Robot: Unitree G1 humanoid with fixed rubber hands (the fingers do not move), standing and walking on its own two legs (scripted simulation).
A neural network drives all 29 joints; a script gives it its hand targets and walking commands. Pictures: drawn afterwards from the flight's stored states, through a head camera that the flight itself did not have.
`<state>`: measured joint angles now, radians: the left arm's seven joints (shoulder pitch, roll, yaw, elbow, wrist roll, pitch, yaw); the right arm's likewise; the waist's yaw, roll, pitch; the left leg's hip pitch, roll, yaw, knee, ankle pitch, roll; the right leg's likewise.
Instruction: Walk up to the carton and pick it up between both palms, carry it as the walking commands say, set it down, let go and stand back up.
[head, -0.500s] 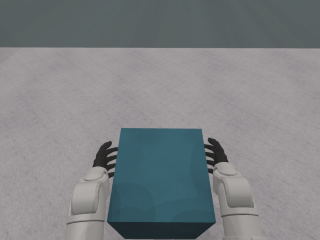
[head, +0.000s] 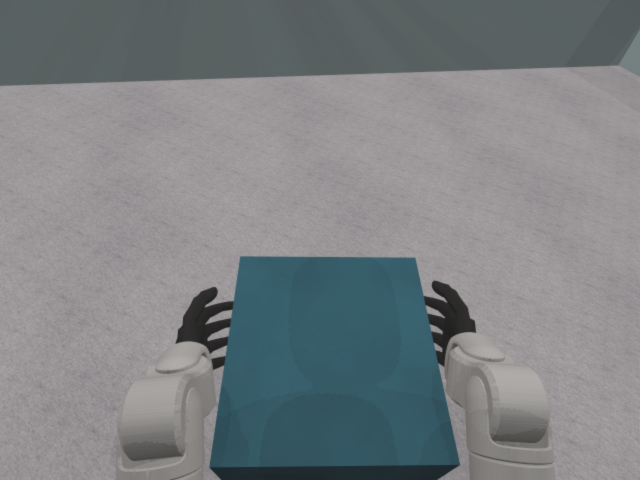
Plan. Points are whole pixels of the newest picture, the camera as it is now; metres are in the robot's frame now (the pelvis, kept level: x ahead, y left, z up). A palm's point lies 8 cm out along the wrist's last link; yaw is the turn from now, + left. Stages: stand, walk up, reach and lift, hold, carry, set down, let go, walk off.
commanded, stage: carry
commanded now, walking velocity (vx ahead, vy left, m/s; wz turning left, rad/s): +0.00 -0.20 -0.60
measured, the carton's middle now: (326, 388) +0.26 +0.01 +0.01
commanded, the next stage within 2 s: none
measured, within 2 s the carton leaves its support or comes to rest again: neither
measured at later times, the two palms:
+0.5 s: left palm (452, 379) +0.25 -0.13 +0.06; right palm out of the picture +0.16 -0.40 +0.05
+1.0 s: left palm out of the picture +0.15 -0.36 +0.09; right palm out of the picture -0.02 -0.59 +0.09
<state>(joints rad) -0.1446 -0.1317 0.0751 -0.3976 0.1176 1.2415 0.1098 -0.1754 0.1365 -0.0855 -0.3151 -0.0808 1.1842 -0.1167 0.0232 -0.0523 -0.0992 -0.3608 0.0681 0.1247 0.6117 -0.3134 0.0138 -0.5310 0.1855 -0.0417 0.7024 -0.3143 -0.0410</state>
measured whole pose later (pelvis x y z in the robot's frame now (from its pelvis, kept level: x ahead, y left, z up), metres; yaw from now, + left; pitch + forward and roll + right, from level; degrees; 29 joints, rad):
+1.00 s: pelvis -0.16 -0.31 -0.01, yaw -37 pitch +3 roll -3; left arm -0.24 -0.15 0.10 -0.33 0.11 1.23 0.11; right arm -0.22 0.14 -0.12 -0.32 -0.13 1.20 -0.09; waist 0.02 0.03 -0.08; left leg -0.37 0.40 0.23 0.68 -0.33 -0.17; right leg -0.39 -0.04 -0.11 0.54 -0.16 0.04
